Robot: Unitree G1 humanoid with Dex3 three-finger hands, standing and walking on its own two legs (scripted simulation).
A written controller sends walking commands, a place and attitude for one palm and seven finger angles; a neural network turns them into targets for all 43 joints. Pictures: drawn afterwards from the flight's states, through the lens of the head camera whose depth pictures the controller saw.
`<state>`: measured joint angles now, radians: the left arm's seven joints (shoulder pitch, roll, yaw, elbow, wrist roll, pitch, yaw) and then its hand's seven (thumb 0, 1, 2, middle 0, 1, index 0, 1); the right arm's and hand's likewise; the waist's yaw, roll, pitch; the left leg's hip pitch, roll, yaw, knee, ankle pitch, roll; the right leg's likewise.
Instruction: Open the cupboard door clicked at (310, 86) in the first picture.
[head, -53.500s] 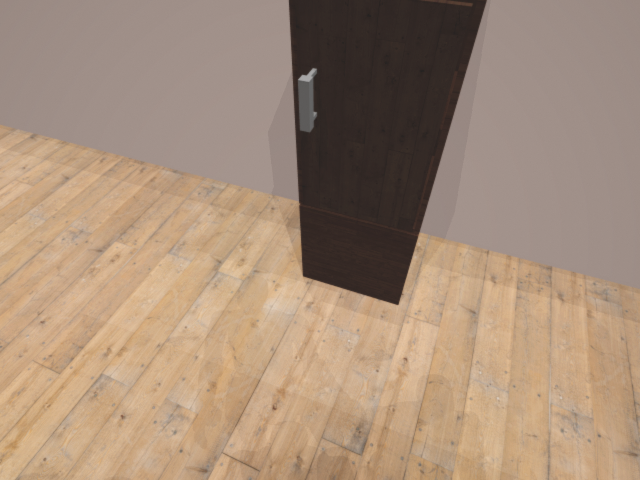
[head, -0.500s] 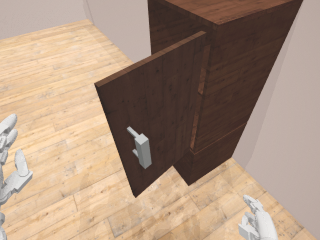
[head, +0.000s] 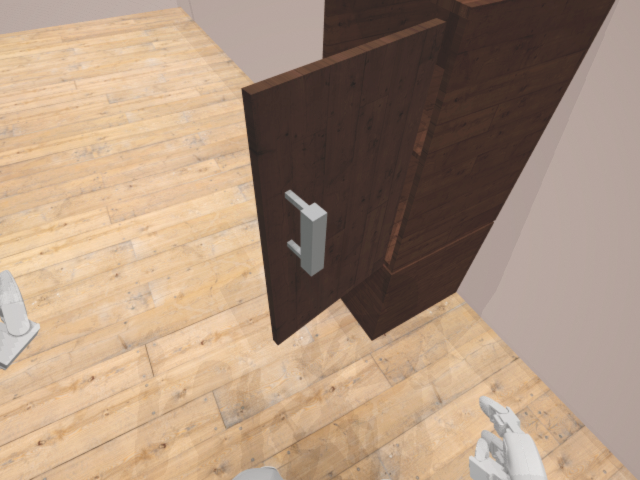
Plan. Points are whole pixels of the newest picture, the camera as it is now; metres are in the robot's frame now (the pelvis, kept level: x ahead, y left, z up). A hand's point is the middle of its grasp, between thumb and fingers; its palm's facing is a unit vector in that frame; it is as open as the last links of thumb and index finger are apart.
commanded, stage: step back with the hand held close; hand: left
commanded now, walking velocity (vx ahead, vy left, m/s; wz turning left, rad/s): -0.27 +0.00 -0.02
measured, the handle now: (302, 232) +0.44 +0.06 +0.04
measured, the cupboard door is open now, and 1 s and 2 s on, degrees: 100 100 100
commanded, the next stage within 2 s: stop stepping back and stand still in 0.42 s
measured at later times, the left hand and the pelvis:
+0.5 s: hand out of the picture +0.10 +0.25 +0.18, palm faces +0.40 -0.81 -0.43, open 7.4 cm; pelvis -0.11 +0.00 +0.01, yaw -4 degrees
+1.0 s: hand out of the picture -0.01 +0.24 +0.19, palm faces +0.40 -0.81 -0.43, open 7.4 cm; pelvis -0.22 -0.01 +0.02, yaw -5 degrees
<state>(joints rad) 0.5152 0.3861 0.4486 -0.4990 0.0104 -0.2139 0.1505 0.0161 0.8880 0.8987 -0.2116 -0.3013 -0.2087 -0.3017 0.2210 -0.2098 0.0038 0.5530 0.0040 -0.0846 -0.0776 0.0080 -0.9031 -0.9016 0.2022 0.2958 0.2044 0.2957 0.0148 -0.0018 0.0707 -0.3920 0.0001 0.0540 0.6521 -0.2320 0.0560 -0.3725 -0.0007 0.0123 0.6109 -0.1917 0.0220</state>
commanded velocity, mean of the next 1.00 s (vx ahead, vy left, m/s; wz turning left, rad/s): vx -0.06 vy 0.01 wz -0.01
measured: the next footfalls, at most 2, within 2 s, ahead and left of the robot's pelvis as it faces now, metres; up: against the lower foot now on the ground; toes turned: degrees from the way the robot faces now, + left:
right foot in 0.44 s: -0.15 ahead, -0.13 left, +0.00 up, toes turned -1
left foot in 0.60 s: -0.01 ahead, +0.07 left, +0.00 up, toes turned -3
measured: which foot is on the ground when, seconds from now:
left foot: down 0.00-0.44, up 0.46-0.58, down 0.60-0.86, up 0.88-1.00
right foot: down 0.00-0.18, up 0.20-0.42, down 0.44-0.60, up 0.62-0.84, down 0.86-1.00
